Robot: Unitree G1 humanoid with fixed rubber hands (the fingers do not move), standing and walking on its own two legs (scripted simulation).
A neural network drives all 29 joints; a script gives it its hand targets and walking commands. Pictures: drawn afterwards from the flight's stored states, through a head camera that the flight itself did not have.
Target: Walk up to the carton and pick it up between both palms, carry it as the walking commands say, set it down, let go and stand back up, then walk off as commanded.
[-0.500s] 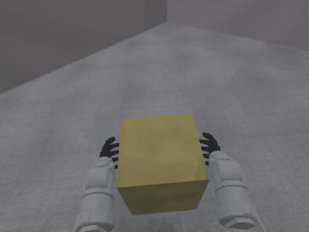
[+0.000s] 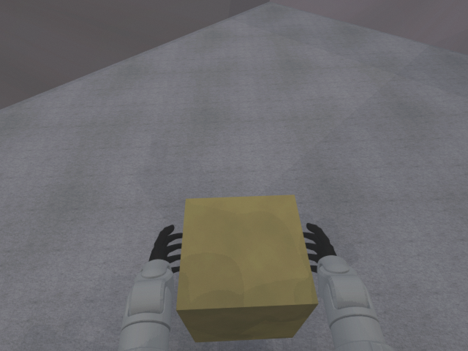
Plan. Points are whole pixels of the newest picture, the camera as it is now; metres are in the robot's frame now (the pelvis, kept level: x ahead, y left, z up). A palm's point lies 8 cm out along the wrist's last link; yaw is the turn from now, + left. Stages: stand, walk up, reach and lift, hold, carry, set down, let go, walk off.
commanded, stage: set down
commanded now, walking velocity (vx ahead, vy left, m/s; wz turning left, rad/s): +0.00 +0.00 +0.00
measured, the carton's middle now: (242, 272) +0.29 +0.02 -0.08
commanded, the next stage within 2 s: none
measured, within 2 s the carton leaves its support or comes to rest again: neither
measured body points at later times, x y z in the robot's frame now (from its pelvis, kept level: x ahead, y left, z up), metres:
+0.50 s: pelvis -0.05 +0.00 -0.04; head +0.08 +0.01 +0.39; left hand +0.30 +0.18 -0.10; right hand +0.31 -0.12 -0.10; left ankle +0.02 +0.11 -0.74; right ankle +0.02 -0.11 -0.74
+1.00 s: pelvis -0.04 +0.00 -0.10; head +0.15 +0.00 +0.30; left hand +0.33 +0.18 -0.19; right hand +0.35 -0.12 -0.19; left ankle +0.02 +0.11 -0.74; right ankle +0.02 -0.11 -0.74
